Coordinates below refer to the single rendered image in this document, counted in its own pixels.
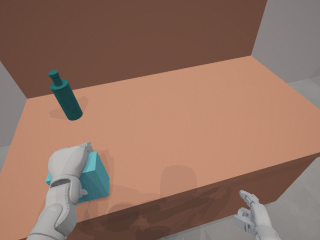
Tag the sponge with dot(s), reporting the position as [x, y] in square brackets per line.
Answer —
[94, 179]

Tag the robot right forearm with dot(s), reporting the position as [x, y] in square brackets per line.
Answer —
[264, 232]

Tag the table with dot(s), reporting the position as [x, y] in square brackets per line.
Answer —
[181, 115]

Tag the robot right hand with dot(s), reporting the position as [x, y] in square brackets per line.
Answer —
[246, 219]

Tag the robot left hand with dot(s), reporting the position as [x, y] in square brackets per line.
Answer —
[70, 161]

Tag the robot left forearm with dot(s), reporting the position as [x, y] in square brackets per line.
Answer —
[58, 217]

